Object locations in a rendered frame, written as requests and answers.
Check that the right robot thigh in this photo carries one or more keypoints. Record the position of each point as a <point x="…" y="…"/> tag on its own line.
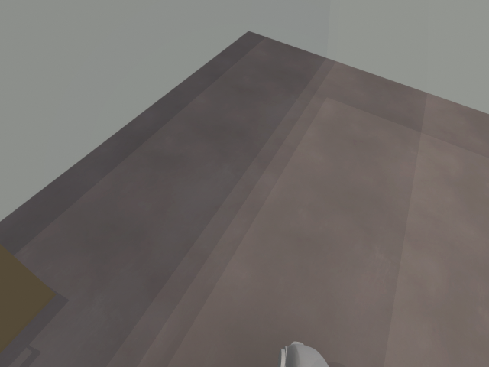
<point x="297" y="355"/>

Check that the cabinet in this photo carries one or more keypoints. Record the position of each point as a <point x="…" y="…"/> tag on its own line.
<point x="22" y="296"/>

